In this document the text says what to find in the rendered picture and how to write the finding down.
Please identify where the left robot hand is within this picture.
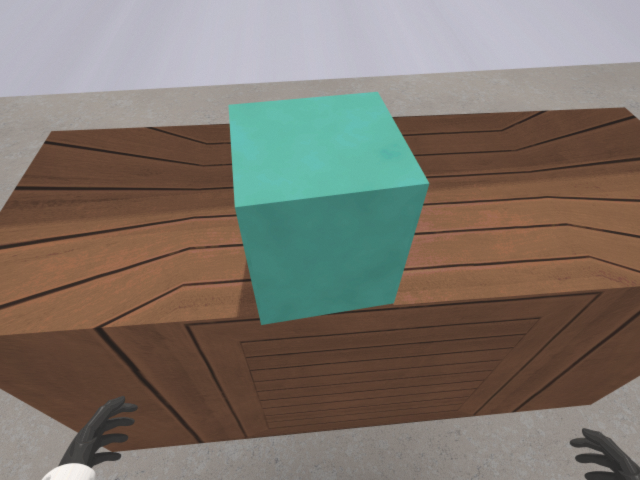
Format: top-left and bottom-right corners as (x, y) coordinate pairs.
(58, 396), (138, 468)

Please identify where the right robot hand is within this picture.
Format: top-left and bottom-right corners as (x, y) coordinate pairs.
(570, 428), (640, 480)

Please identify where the pedestal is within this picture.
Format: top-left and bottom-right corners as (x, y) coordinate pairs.
(0, 107), (640, 452)

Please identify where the carton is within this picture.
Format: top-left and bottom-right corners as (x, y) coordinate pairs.
(228, 92), (429, 325)

